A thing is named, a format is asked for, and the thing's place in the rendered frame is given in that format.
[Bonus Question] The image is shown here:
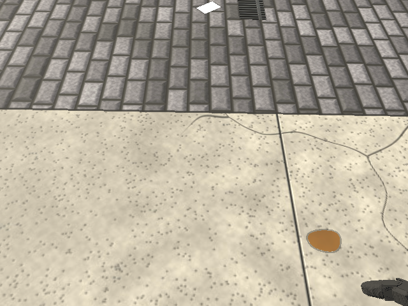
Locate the right robot hand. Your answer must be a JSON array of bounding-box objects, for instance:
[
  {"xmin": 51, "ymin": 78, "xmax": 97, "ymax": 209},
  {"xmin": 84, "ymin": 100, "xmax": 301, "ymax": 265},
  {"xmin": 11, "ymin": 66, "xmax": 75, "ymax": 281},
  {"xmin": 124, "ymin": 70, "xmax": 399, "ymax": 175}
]
[{"xmin": 361, "ymin": 278, "xmax": 408, "ymax": 306}]

